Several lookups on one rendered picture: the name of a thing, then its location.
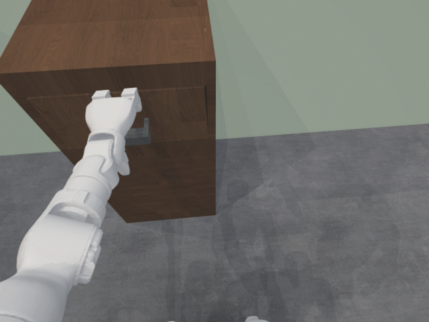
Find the robot left forearm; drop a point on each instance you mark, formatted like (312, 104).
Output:
(88, 189)

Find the drawer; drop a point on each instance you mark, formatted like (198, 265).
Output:
(174, 113)

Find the handle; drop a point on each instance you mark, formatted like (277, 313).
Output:
(138, 136)

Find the cabinet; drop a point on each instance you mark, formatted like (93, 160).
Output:
(63, 47)

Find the robot left hand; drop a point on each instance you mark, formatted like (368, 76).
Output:
(115, 113)

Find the left robot upper arm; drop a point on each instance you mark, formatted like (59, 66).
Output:
(61, 253)

